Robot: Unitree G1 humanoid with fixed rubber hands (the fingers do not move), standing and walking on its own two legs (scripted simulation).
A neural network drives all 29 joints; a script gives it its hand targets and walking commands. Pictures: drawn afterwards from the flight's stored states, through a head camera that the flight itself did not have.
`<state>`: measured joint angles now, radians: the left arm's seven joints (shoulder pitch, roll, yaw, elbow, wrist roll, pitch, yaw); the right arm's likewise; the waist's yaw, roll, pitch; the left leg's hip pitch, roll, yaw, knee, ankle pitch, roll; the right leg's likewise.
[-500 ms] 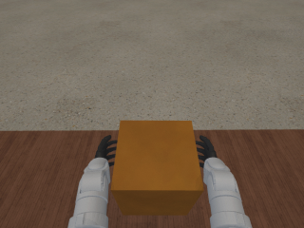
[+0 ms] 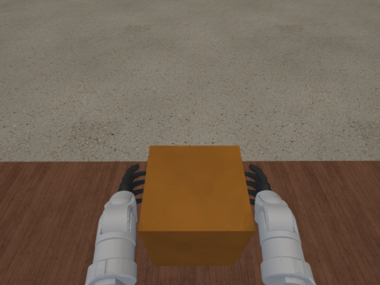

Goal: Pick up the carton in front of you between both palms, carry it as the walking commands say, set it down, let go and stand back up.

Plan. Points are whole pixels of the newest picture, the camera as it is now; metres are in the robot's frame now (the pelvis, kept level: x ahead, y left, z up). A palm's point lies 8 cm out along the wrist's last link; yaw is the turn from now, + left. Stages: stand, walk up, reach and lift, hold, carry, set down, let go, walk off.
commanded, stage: reach and lift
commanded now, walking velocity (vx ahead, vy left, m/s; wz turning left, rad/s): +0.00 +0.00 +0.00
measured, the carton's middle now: (194, 208) +0.31 +0.00 -0.05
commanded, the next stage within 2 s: hold in 0.50 s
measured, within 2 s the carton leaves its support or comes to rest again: neither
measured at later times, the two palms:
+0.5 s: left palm (125, 194) +0.30 +0.15 +0.04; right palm (262, 194) +0.30 -0.15 +0.04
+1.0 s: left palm (123, 196) +0.29 +0.15 +0.05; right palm (266, 196) +0.29 -0.15 +0.05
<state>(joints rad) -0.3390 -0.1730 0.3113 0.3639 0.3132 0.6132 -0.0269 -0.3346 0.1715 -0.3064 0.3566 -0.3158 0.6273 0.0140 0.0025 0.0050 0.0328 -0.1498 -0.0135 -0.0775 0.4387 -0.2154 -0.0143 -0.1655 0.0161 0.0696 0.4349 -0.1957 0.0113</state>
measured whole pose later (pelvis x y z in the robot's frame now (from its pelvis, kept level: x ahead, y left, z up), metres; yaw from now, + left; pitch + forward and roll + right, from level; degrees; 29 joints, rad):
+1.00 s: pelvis +0.00 +0.00 +0.00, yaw +0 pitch -8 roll +0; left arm -0.30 -0.16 0.25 0.24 0.29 0.75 -0.02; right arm -0.29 0.16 -0.24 0.24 -0.29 0.76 0.01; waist 0.00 0.00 0.05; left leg -0.05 -0.01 -0.08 0.39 -0.20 -0.01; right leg -0.07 0.02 0.07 0.38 -0.18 0.01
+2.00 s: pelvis +0.31 +0.06 -0.02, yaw +2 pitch +4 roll +1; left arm -0.18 -0.13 0.13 -0.38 0.10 1.24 0.09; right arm -0.19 0.14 -0.11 -0.34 -0.10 1.22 -0.10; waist 0.01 -0.05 -0.13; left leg -0.47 0.04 0.25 0.57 -0.14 0.07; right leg -0.11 -0.14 -0.13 0.69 -0.50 0.05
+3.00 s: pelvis +0.95 +0.08 -0.02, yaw +2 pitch +6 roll +0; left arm -0.73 0.01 0.24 0.10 0.05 1.23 0.12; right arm -0.73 0.02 -0.22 0.11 -0.08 1.22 -0.13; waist -0.05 -0.01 0.04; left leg -0.49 -0.01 0.15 0.61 -0.22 0.10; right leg -0.44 0.00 -0.02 1.22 -0.45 -0.04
